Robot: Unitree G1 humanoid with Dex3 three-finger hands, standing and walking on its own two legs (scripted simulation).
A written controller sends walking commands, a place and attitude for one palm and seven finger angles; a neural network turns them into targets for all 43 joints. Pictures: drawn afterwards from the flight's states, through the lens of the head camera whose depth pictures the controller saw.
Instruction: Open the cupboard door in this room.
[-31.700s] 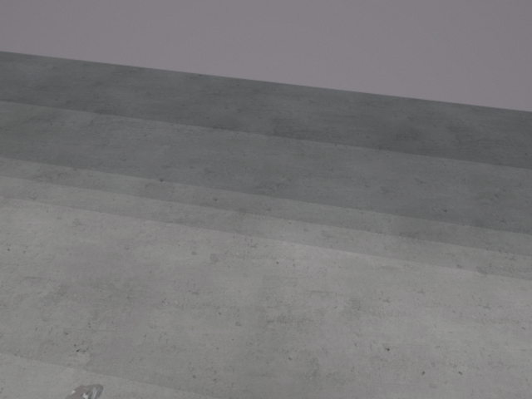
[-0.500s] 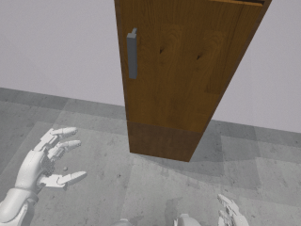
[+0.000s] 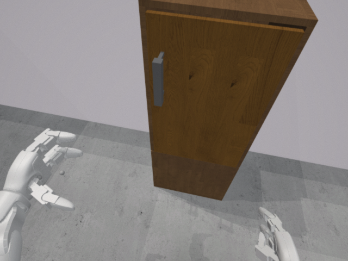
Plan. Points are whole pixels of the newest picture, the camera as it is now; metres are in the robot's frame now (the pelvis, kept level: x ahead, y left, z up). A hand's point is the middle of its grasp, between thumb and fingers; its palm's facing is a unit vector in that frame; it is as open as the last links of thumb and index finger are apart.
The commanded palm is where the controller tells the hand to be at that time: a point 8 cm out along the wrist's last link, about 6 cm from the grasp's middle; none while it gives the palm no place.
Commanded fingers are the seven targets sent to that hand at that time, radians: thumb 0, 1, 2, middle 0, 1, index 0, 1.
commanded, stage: raise the hand with hooked fingers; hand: left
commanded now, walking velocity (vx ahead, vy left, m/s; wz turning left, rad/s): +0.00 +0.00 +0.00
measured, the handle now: (160, 79) +0.58 +0.09 +0.10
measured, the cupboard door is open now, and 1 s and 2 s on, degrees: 0 0 0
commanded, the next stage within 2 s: move the hooked fingers beside the handle in 0.74 s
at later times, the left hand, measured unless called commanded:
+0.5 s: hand (62, 151) +0.30 +0.26 +0.11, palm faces -0.09 -1.00 -0.04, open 14.0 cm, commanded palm +0.27 +0.30 +0.12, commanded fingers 0.00 -0.50 0.30 -0.30 -1.20 -0.30 -1.20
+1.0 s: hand (61, 152) +0.29 +0.26 +0.12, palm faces -0.08 -1.00 -0.03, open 14.0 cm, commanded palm +0.28 +0.30 +0.12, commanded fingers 0.00 -0.50 0.30 -0.30 -1.20 -0.30 -1.20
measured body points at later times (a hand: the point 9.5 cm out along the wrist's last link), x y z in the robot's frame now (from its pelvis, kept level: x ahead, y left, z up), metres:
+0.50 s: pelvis +0.00 -0.01 +0.01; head +0.02 -0.01 +0.46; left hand +0.30 +0.31 +0.12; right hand +0.14 -0.27 -0.06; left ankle -0.03 +0.11 -0.70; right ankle +0.04 -0.13 -0.70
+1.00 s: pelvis -0.01 -0.01 +0.01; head +0.01 -0.01 +0.46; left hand +0.29 +0.31 +0.12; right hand +0.15 -0.26 -0.06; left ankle -0.03 +0.11 -0.70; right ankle +0.04 -0.13 -0.70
